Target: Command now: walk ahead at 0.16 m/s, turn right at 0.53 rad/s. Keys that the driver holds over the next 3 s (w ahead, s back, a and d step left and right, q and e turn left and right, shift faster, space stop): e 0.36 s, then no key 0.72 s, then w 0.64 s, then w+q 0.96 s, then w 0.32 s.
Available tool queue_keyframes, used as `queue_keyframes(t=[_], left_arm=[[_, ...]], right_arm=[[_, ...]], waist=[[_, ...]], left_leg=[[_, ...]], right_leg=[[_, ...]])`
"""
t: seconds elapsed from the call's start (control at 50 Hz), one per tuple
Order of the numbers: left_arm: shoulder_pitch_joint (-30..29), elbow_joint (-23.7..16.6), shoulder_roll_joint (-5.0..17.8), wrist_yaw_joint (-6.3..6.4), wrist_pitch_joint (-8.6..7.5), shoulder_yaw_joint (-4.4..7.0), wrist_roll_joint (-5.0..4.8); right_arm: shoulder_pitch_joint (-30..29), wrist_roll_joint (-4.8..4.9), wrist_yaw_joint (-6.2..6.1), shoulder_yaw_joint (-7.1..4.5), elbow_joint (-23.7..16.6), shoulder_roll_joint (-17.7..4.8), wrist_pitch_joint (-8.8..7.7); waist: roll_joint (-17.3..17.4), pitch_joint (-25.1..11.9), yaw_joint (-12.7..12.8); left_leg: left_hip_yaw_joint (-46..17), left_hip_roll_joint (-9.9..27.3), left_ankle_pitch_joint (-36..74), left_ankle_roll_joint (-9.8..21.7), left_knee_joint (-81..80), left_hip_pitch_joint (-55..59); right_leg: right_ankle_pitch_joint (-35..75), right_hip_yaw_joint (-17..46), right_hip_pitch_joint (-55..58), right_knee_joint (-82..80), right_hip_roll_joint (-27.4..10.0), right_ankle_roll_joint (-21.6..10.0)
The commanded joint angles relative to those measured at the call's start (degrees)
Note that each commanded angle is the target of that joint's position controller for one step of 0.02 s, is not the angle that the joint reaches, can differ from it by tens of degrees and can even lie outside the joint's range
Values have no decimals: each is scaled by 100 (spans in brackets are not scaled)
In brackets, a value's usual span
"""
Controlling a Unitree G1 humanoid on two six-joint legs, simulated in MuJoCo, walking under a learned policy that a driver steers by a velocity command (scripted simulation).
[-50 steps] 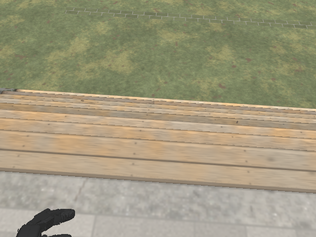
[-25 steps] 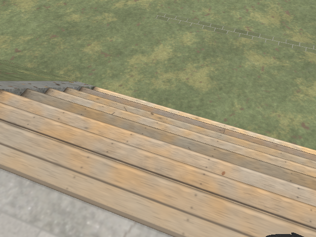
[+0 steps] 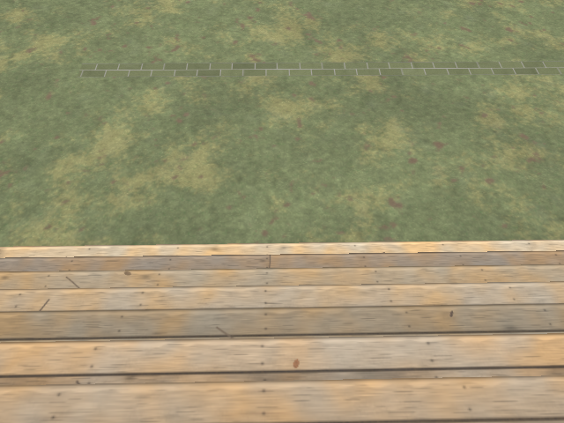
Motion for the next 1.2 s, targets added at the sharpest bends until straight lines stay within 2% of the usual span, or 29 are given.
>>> queue_keyframes(t=[0.02,0.04,0.06,0.08,0.1,0.12,0.16,0.2,0.26,0.34,0.4,0.42,0.44,0.46,0.48,0.52,0.58,0.66,0.72,0.74,0.76,0.78,0.8,0.82,0.96,1.08,1.12,1.16,1.2], left_arm=[[1928,92,1735,357,50,523,22],[2273,276,1608,370,6,558,61],[1736,175,1576,419,-50,618,-96],[1107,28,1221,458,-14,529,-180],[835,-74,950,458,-3,411,-215],[782,-175,908,433,16,373,-183],[619,-370,1021,374,-11,386,-63],[528,-594,1228,326,-101,442,-47],[857,-789,1162,295,-164,418,-60],[1094,-982,998,305,-80,367,-108],[832,-1058,892,284,53,302,-91],[1248,-764,998,396,556,406,-327],[1338,-941,502,455,746,280,-390],[1134,-1174,488,481,842,263,-308],[1113,-1038,683,504,908,300,-134],[1302,-818,650,504,973,332,-173],[1159,-743,539,504,1004,253,-206],[662,-778,284,481,1090,56,-267],[914,-597,274,507,1055,-14,-265],[864,-589,442,529,994,-8,-196],[883,-627,786,545,919,25,-117],[376,-571,796,542,896,22,-243],[213,-644,487,493,851,-53,-230],[268,-588,430,485,825,-80,-199],[616,-120,397,557,782,-101,-208],[701,240,371,568,746,-116,-204],[823,375,486,576,771,-82,-195],[926,402,598,572,836,-17,-152],[1058,445,641,580,835,31,-147]], right_arm=[[969,-161,138,77,-589,-294,-40],[-395,20,220,14,-839,-646,85],[-940,94,143,-32,-1037,-724,150],[-661,3,7,-121,-898,-1029,208],[-483,-96,-79,-75,-875,-910,217],[-412,-117,-130,-3,-868,-744,242],[-111,-1,-121,61,-783,-611,345],[17,139,-60,126,-645,-608,485],[-323,150,-58,160,-644,-690,609],[-587,169,-154,178,-627,-759,533],[-254,339,-92,152,-525,-807,469],[-159,565,-144,59,-823,-859,583],[-208,360,-142,6,-939,-1291,642],[-708,266,-121,-84,-1037,-1617,746],[-606,238,-118,-40,-1086,-1284,759],[-829,274,-135,67,-1115,-884,748],[-837,315,-159,64,-1144,-838,733],[-425,343,-105,35,-1001,-855,828],[-430,405,-75,-19,-927,-953,938],[-314,403,-67,-7,-928,-873,913],[-165,376,-34,32,-1015,-655,876],[-148,448,-37,167,-994,-268,883],[-352,406,-63,110,-898,-560,902],[-559,392,-60,58,-857,-669,904],[-568,361,-31,84,-547,-551,836],[-511,354,-41,87,-206,-529,823],[-425,333,-42,59,-86,-595,832],[-410,306,-43,13,-64,-696,886],[-599,300,-37,23,-137,-554,872]], waist=[[-1013,-3262,372],[92,-2494,996],[55,-1382,804],[47,-1011,442],[-189,-667,169],[-132,-534,-2],[-2,-689,-233],[-106,-653,-173],[-196,-725,135],[-324,-763,376],[-248,-819,159],[-936,-949,60],[260,-723,250],[1394,-107,392],[911,-147,262],[611,-121,502],[1008,-252,406],[1383,-284,-11],[1294,-198,135],[1063,-251,38],[223,-470,-123],[-855,-167,-327],[-538,-25,-153],[-316,100,-35],[72,314,52],[200,301,32],[156,200,28],[114,521,87],[-101,783,200]], left_leg=[[-881,-344,-1335,-549,3578,-2819],[-1880,-296,-1600,-387,4339,-3374],[-2069,-89,-1585,-253,4445,-3843],[-2152,123,-1327,-169,4210,-3611],[-2186,204,-1053,-80,3786,-3252],[-2168,221,-889,-47,3517,-2741],[-1919,-6,-297,-34,3193,-2210],[-1653,-151,114,-114,2895,-2001],[-1773,-121,359,-188,2440,-2250],[-1908,-165,348,-26,1458,-2470],[-1667,-355,1021,273,2,-1649],[-1915,-77,1014,491,-534,-1298],[-3246,1124,1046,777,-1145,-1286],[-4100,1888,2483,1253,-1304,-1577],[-3927,2059,3698,1541,-998,-1759],[-2913,1373,4666,1301,-689,-1724],[-2226,905,5631,1148,-345,-1123],[-2208,819,5117,1173,-86,-749],[-2365,767,4332,961,71,-986],[-2443,734,3524,721,32,-1363],[-2172,423,2388,492,406,-1785],[-1804,20,1069,316,-238,-1433],[-1776,24,1168,214,-286,-1212],[-1798,-10,1401,207,-343,-1189],[-1953,158,1631,277,-615,-1103],[-2025,199,1494,313,-738,-1064],[-1903,26,402,350,-629,-1103],[-1864,-148,-922,514,-416,-1622],[-1777,-261,-627,546,8,-2119]], right_leg=[[4679,3555,5679,-443,-2159,-2954],[3383,3544,5028,-863,-2021,-2294],[2203,2968,3914,-1142,-1765,-1881],[1234,2681,2948,-1468,-1486,-1663],[954,2471,2012,-1662,-1264,-1559],[802,2378,1278,-1842,-1166,-1500],[359,2142,717,-2024,-906,-1310],[-51,1957,349,-2065,-702,-1156],[-753,2397,688,-1955,-817,-1047],[-1610,3181,1257,-1781,-1089,-1112],[-1550,3220,989,-1493,-937,-975],[-933,2227,1407,-566,-91,-187],[-1555,1476,773,436,507,187],[-2910,744,-241,952,1037,399],[-3177,884,27,1907,645,433],[-2572,909,315,2687,604,469],[-2350,694,395,2589,568,598],[-2629,215,1121,896,404,605],[-1197,117,2015,-1066,278,433],[-724,604,2557,-1352,-51,346],[343,1512,3086,-1287,-916,228],[949,1530,2143,-1015,-1105,-128],[244,1497,1958,-1146,-926,-84],[-390,1407,1881,-1218,-755,22],[-1391,1191,1727,-1416,-471,166],[-1493,1146,1699,-1484,-433,167],[-2626,1128,1672,-1508,-305,76],[-4100,1226,1381,-1465,-267,-144],[-4323,1665,1464,-1636,-535,-350]])
Next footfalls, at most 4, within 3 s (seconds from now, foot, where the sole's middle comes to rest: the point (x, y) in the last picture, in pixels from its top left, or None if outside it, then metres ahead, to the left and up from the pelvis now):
0.42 left None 0.13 0.14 -0.76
0.74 right None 0.03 -0.05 -0.76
1.80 right None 0.33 -0.12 -0.76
2.44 left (264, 416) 0.58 0.06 -0.96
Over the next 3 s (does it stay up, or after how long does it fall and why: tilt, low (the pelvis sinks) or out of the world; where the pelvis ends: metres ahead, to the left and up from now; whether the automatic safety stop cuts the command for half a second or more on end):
stays up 0.74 -0.10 -0.41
